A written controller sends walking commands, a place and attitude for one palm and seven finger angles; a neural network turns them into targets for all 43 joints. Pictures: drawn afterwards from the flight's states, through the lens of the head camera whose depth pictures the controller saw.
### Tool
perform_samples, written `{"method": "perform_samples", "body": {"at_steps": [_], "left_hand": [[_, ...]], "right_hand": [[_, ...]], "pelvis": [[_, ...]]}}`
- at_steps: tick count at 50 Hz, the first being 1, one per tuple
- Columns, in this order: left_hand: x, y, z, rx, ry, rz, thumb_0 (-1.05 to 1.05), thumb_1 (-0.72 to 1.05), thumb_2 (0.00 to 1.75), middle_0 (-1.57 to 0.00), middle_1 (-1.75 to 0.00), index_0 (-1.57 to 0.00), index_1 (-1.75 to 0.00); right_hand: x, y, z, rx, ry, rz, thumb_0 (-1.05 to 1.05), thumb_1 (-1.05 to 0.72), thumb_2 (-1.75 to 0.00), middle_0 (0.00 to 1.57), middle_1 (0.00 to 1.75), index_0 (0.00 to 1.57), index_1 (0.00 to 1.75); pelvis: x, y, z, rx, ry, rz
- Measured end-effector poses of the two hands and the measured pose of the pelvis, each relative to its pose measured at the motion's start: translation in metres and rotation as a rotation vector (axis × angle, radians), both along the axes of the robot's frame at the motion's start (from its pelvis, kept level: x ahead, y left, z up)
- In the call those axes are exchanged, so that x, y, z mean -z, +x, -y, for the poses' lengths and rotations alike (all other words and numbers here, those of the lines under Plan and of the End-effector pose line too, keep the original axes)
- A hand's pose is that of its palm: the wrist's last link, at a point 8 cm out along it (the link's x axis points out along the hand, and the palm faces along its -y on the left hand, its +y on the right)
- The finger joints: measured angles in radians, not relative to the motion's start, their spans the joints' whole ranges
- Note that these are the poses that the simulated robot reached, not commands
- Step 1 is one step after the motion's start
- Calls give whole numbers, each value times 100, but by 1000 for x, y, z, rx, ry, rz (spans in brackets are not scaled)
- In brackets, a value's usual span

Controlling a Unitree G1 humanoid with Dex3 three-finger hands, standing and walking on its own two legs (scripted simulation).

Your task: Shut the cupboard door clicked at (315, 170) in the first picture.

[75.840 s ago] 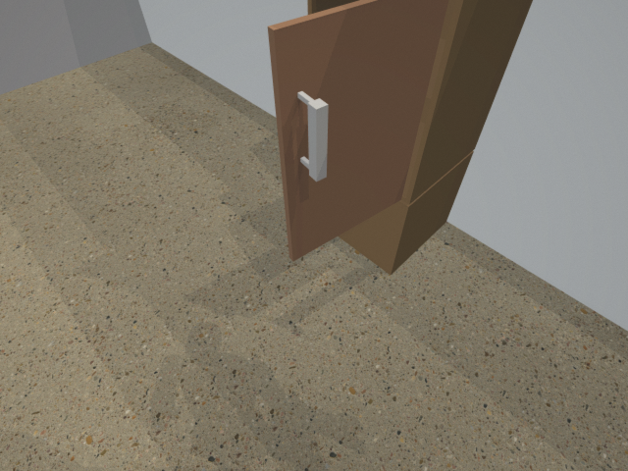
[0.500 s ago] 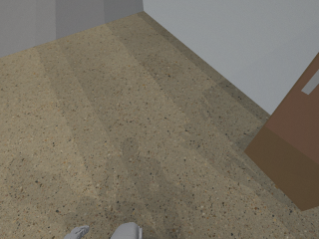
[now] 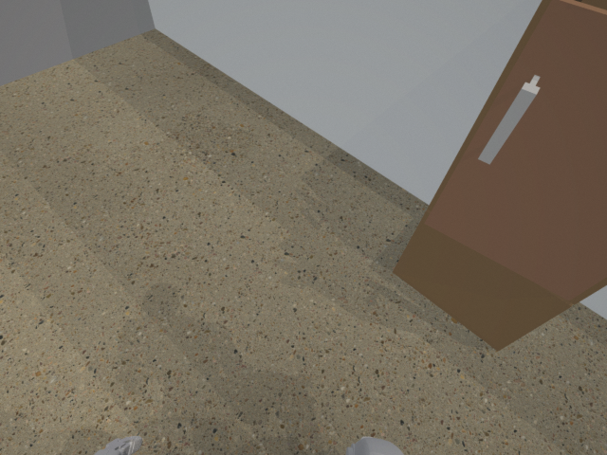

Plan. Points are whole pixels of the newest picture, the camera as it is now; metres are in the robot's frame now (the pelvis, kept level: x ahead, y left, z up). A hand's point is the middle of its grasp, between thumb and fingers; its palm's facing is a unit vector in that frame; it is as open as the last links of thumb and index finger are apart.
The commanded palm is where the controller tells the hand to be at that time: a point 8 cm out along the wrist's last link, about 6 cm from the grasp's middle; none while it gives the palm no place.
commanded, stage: turn to face it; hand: left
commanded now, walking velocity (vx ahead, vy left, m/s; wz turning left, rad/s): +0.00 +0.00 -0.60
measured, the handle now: (509, 120) +0.69 -0.34 +0.05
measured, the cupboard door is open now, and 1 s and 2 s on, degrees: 8 8 8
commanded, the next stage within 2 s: take the last steps up to it in 0.78 s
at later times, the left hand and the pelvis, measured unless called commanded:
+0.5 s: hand (207, 434) +0.16 +0.15 -0.17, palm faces -0.26 -0.94 -0.24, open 7.4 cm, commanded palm none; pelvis +0.03 -0.02 -0.01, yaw -17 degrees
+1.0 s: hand (236, 385) +0.23 +0.12 -0.17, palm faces -0.47 -0.85 -0.25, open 7.4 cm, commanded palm none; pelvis +0.05 -0.02 -0.01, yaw -29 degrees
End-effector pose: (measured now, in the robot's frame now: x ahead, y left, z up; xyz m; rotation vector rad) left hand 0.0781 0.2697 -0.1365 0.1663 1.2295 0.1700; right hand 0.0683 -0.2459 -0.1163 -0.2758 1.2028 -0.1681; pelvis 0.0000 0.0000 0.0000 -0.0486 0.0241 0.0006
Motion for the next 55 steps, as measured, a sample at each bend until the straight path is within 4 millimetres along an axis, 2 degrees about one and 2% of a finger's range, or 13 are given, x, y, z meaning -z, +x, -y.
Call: {"method": "perform_samples", "body": {"at_steps": [5, 8, 11, 15, 21, 27, 31, 35, 39, 42, 46, 51, 55], "left_hand": [[-6, 47, 26, 119, 24, 42, 0, 91, 90, -19, -29, -20, -30], [-5, 73, 46, 188, 52, 97, 0, 91, 90, -19, -30, -20, -30], [-10, 82, 63, 227, 68, 113, 0, 91, 90, -19, -30, -20, -30], [-17, 82, 76, 254, 70, 81, 0, 90, 90, -20, -30, -20, -30], [-11, 82, 80, 297, 40, 27, 0, 90, 90, -20, -30, -20, -30], [6, 92, 64, 314, 9, -6, 0, 90, 90, -20, -30, -20, -30], [21, 109, 49, 329, -4, -26, 0, 90, 90, -20, -30, -20, -30], [15, 128, 44, 377, -5, -33, 0, 90, 90, -20, -30, -20, -30], [6, 145, 48, 416, -3, -21, 0, 91, 90, -19, -30, -20, -30], [1, 155, 58, 450, 4, -16, 0, 91, 90, -19, -30, -20, -30], [-3, 165, 80, 507, 15, -2, 0, 91, 90, -19, -30, -20, -30], [-2, 167, 110, 559, 23, 34, 0, 91, 90, -19, -30, -20, -30], [-7, 155, 120, 551, 15, 15, 0, 90, 90, -20, -30, -20, -30]], "right_hand": [[19, -39, 24, 120, 24, -54, 1, -90, -90, 20, 30, 21, 30], [39, -58, 44, 185, 44, -82, 1, -90, -90, 20, 30, 21, 30], [47, -67, 57, 237, 45, -113, 1, -91, -90, 20, 30, 20, 30], [37, -59, 62, 269, 52, -81, 1, -91, -90, 20, 30, 20, 30], [22, -35, 57, 298, 51, 7, 1, -91, -90, 20, 30, 20, 30], [12, -10, 41, 321, 16, 75, 1, -91, -90, 20, 30, 20, 30], [7, -9, 24, 335, -17, 102, 1, -91, -90, 20, 30, 20, 30], [-1, -25, 7, 368, -20, 70, 1, -91, -90, 20, 30, 20, 30], [-1, -49, -4, 418, -4, 11, 1, -91, -90, 20, 30, 20, 30], [5, -71, -10, 467, 18, -30, 1, -90, -90, 20, 30, 21, 30], [18, -102, -14, 539, 57, -81, 1, -90, -90, 20, 30, 21, 30], [41, -138, -8, 621, 105, -137, 1, -90, -90, 20, 30, 20, 30], [34, -136, 4, 635, 113, -151, 1, -91, -90, 20, 30, 20, 30]], "pelvis": [[7, 5, 13, 71, 18, 6], [21, 11, 27, 111, 45, 6], [21, 12, 32, 143, 38, 10], [10, 16, 35, 189, 56, 8], [5, 25, 32, 253, 59, 2], [10, 40, 14, 313, 41, 2], [16, 50, 0, 359, 32, 8], [7, 54, -5, 396, 14, 11], [1, 56, -8, 425, 5, 7], [0, 57, -6, 446, 5, 6], [3, 55, 1, 475, 13, 11], [14, 54, 20, 511, 32, 19], [6, 64, 31, 519, 34, 20]]}}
